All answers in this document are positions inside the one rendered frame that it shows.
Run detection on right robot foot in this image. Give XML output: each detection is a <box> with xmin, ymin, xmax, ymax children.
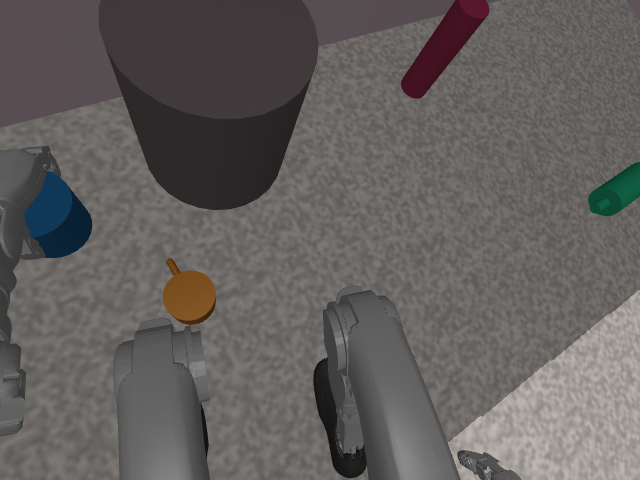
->
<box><xmin>313</xmin><ymin>358</ymin><xmax>367</xmax><ymax>478</ymax></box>

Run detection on left robot arm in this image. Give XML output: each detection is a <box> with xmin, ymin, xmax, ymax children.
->
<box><xmin>0</xmin><ymin>200</ymin><xmax>26</xmax><ymax>437</ymax></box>

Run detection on right robot hand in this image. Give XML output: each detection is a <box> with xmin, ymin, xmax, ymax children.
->
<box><xmin>457</xmin><ymin>450</ymin><xmax>522</xmax><ymax>480</ymax></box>

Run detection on left robot hand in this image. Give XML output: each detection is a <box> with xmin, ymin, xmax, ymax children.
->
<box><xmin>0</xmin><ymin>146</ymin><xmax>61</xmax><ymax>260</ymax></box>

